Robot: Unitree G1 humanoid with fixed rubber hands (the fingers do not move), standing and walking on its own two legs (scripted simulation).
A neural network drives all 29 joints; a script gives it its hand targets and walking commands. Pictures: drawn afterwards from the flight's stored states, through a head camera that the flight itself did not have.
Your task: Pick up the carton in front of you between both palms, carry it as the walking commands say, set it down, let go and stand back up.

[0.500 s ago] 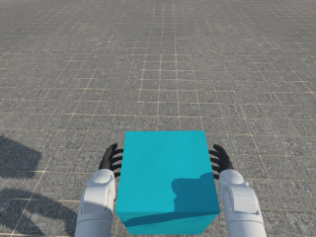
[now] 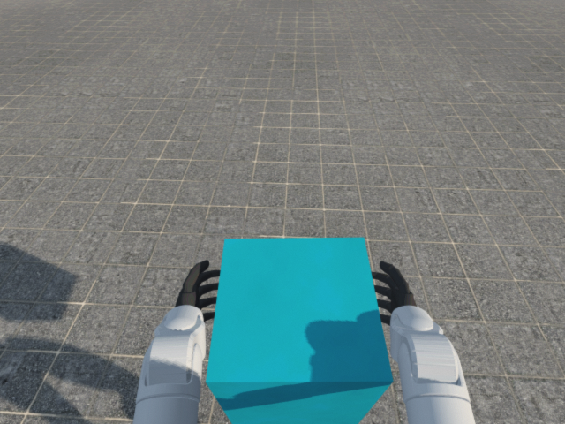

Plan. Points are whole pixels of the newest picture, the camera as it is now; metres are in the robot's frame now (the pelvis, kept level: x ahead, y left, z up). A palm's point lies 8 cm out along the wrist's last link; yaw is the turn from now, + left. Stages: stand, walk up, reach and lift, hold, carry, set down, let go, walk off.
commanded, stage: carry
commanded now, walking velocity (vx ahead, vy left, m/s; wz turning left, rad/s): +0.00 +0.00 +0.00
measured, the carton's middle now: (294, 335) +0.29 +0.00 -0.04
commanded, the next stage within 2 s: hold in 1.14 s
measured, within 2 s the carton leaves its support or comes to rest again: neither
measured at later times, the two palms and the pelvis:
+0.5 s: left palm (182, 340) +0.24 +0.15 +0.05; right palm (412, 342) +0.24 -0.15 +0.04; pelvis -0.05 +0.00 +0.00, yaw +0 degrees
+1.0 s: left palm (174, 350) +0.23 +0.16 +0.04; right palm (409, 353) +0.23 -0.14 +0.04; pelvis -0.06 +0.01 +0.00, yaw +0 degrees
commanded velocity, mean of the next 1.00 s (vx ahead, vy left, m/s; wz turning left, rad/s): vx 0.00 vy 0.00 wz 0.00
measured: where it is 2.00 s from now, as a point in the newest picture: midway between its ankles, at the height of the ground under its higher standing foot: outside the picture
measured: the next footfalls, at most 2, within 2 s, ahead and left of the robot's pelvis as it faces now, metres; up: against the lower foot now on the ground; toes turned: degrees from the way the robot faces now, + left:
none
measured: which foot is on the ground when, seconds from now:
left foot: down 0.00-1.00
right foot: down 0.00-1.00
